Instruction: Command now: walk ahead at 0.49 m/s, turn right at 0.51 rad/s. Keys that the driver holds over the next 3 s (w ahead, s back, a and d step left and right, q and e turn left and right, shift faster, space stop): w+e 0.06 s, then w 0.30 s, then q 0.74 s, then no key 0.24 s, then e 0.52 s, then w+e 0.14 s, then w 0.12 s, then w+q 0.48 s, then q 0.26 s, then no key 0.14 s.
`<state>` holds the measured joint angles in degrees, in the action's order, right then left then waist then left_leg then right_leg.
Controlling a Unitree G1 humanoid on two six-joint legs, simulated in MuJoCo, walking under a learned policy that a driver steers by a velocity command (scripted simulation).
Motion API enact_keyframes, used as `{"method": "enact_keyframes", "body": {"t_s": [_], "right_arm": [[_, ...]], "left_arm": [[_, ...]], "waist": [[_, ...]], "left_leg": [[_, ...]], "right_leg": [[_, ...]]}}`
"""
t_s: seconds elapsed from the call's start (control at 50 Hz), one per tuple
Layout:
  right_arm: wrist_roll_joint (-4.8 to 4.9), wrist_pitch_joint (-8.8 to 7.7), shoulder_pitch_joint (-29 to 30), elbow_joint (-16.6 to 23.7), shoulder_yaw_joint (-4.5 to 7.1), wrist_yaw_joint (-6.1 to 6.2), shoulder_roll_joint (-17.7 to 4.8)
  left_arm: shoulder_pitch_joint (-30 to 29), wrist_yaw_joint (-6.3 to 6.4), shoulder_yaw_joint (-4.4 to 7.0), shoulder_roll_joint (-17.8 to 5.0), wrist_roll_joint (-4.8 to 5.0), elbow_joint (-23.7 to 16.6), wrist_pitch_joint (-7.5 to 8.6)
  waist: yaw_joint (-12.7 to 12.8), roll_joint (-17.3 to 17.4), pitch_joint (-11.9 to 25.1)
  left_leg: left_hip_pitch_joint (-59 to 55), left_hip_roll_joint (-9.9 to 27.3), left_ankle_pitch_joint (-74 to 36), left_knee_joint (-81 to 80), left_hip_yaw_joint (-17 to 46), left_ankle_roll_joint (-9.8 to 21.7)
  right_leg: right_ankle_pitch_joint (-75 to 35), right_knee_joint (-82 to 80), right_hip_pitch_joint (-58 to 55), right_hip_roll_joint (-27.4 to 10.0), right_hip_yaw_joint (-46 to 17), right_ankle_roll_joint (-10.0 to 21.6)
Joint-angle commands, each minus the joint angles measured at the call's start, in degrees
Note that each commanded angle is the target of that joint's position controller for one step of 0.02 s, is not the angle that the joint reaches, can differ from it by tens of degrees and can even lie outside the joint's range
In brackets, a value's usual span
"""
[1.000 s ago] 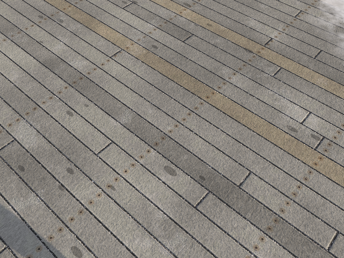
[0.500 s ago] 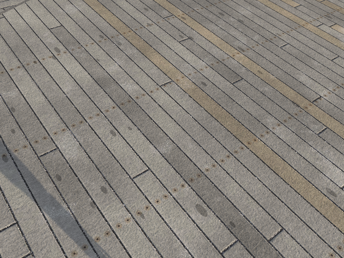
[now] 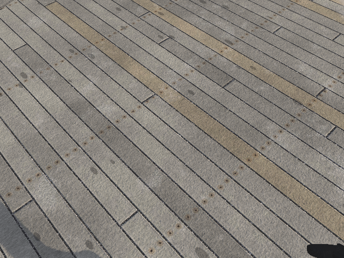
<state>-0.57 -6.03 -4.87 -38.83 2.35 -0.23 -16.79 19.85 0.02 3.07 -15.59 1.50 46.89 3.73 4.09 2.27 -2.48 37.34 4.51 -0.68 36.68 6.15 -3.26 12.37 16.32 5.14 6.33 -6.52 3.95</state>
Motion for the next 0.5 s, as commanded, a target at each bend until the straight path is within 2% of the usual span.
{"method": "enact_keyframes", "body": {"t_s": [0.02, 0.06, 0.1, 0.12, 0.14, 0.16, 0.18, 0.2, 0.22, 0.24, 0.26, 0.28, 0.32, 0.36, 0.42, 0.46, 0.5], "right_arm": [[0.81, -1.01, 5.55, 5.25, 0.81, -0.48, -3.58], [1.08, -1.18, 5.29, 5.47, 1.51, -0.67, -5.41], [1.05, -1.56, 2.20, 4.71, 2.01, -0.85, -6.64], [0.73, -1.81, -2.48, 3.47, 2.73, -0.69, -7.69], [-0.05, -2.03, -9.25, 2.58, 3.45, -0.39, -9.42], [-1.11, -1.83, -16.61, 1.62, 4.59, -0.19, -14.14], [0.06, -1.12, -20.44, -1.27, 4.94, -1.06, -13.88], [0.91, -0.98, -17.67, -0.43, 3.52, -1.17, -8.64], [0.76, -0.63, -14.18, 0.10, 2.85, -1.02, -6.53], [0.33, -0.38, -11.41, 0.00, 2.49, -1.06, -5.98], [0.00, -0.36, -9.90, -0.20, 2.05, -1.05, -4.92], [-0.26, -0.47, -9.35, -0.54, 1.98, -1.02, -4.97], [0.50, -0.79, -9.93, -1.50, 2.06, -1.10, -4.96], [1.01, -0.86, -10.78, -2.42, 2.55, -0.91, -6.84], [1.12, 0.16, -11.31, -3.53, 2.74, -0.42, -8.25], [1.47, 1.00, -14.29, -5.01, 2.94, -0.04, -9.15], [1.88, 1.80, -15.84, -5.98, 2.95, 0.36, -9.26]], "left_arm": [[0.98, 0.90, 2.80, -10.63, 0.76, -3.13, 0.18], [1.40, 1.23, 2.87, -10.36, 0.74, -3.11, -0.30], [1.35, 1.32, 2.99, -10.19, 0.03, -3.07, -0.76], [1.21, 1.16, 2.63, -9.23, -0.30, -3.13, -0.93], [1.53, 0.77, 1.64, -6.97, -1.04, -3.61, -0.99], [7.06, 0.66, 0.28, -2.79, -1.03, -4.62, -0.56], [11.97, 0.50, -0.41, -2.39, 0.43, -4.29, 0.02], [7.83, 0.49, 0.77, -8.00, 1.19, -3.92, 0.12], [1.24, 0.45, 1.12, -9.54, 0.93, -5.22, 0.14], [-2.69, 0.44, 1.04, -8.95, 0.04, -6.46, 0.33], [-4.19, 0.29, 1.23, -8.27, -0.71, -6.87, 0.36], [-3.59, 0.03, 1.07, -7.27, -0.63, -6.97, 0.29], [-2.96, -0.29, 0.49, -5.16, -0.66, -6.68, -0.02], [-6.41, -0.39, -0.15, -3.94, -1.28, -8.00, 0.01], [-11.63, -0.60, -0.87, -2.62, -2.09, -9.37, 0.83], [-14.42, -0.95, -0.66, -3.23, -1.88, -9.84, 1.32], [-16.56, -1.26, -0.27, -4.18, -1.79, -10.56, 1.58]], "waist": [[-0.09, -6.24, 0.39], [-1.15, -7.03, 1.07], [-2.76, -8.34, 2.08], [-5.18, -8.09, 4.49], [-8.45, -6.65, 11.00], [-8.43, 4.26, 20.56], [-7.25, 18.32, 24.07], [-8.29, 9.63, 16.05], [-8.63, 3.70, 9.47], [-7.58, 0.57, 5.05], [-6.29, 0.40, 2.82], [-5.04, 2.74, 2.47], [-4.29, 3.45, 2.78], [-4.75, 2.44, 1.62], [-5.56, 1.46, 0.94], [-6.72, 2.27, 2.39], [-6.79, 2.89, 2.92]], "left_leg": [[-11.64, -4.28, -7.01, -6.74, -2.37, -0.32], [-12.19, -3.90, -3.94, -8.98, -0.40, 0.72], [-14.67, -3.52, 0.83, -9.41, -1.37, 2.68], [-21.16, -4.04, 1.76, -11.40, -2.92, 4.49], [-32.96, -0.19, 2.86, -10.15, -0.42, 7.46], [-53.65, 11.82, 8.34, -9.81, 18.06, 14.75], [-59.78, 19.16, 20.44, -17.48, 39.54, 20.42], [-54.31, 17.21, 27.54, -19.30, 36.62, 18.15], [-46.90, 14.70, 24.06, -19.76, 27.19, 16.10], [-39.83, 12.43, 16.54, -21.13, 21.33, 15.61], [-35.54, 10.38, 11.17, -22.69, 17.14, 15.32], [-32.64, 9.40, 7.64, -23.86, 14.91, 15.43], [-30.82, 8.27, 3.02, -25.79, 10.87, 16.26], [-30.06, 8.49, 0.29, -27.87, 8.07, 17.13], [-27.08, 5.43, -15.99, -26.28, 2.04, 15.60], [-27.59, 4.27, -18.95, -24.17, 0.72, 14.17], [-29.34, 4.60, -17.53, -21.41, 2.13, 12.94]], "right_leg": [[-8.62, -3.71, 9.21, -12.16, -9.55, 7.54], [-8.11, 0.23, 4.36, -14.00, -12.97, 6.27], [-12.17, 4.46, 0.67, -15.79, -14.29, 5.46], [-18.08, 9.68, 0.36, -13.99, -13.05, 4.36], [-17.68, 20.68, 3.33, -10.92, -10.79, 2.87], [-3.90, 40.15, 18.80, -3.78, -4.68, -0.64], [20.94, 53.59, 31.79, -1.09, -2.77, -2.39], [18.35, 58.50, 36.81, -4.36, -5.34, -2.19], [13.62, 58.34, 37.23, -6.54, -3.29, -2.16], [10.32, 55.44, 36.36, -8.27, -1.65, -2.28], [7.88, 51.89, 34.95, -10.19, -1.01, -2.27], [6.68, 49.71, 32.48, -11.25, -0.33, -2.46], [5.91, 45.20, 30.92, -11.93, 1.37, -3.03], [2.70, 38.59, 32.22, -12.59, 2.53, -3.82], [-6.18, 25.13, 26.22, -10.38, 4.81, -4.93], [-13.50, 19.58, 21.93, -7.59, 5.50, -5.47], [-15.87, 15.65, 19.95, -6.23, 4.32, -4.94]]}}
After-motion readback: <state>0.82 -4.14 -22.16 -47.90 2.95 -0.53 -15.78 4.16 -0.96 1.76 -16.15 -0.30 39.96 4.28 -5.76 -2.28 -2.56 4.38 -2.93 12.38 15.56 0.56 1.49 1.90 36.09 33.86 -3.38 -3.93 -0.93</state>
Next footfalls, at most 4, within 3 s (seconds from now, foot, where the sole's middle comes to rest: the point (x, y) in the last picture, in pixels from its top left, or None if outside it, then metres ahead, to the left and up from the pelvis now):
0.14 left None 0.28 0.14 -0.78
0.58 right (229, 252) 0.49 -0.13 -0.78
1.02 left None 0.41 0.12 -0.78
1.44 right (224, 256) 0.47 -0.11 -0.78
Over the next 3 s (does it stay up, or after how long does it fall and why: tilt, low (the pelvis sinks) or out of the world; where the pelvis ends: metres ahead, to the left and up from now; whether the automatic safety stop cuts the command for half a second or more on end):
stays up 0.86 -0.06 -0.02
